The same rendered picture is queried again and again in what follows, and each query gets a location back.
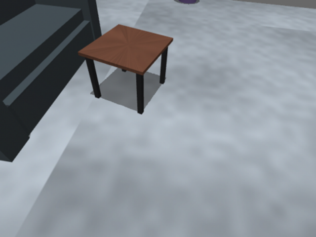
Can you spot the coffee table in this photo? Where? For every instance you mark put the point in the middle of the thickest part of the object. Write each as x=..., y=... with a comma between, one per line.
x=131, y=50

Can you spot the sofa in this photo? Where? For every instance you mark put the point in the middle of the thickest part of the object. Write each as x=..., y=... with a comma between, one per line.
x=39, y=45

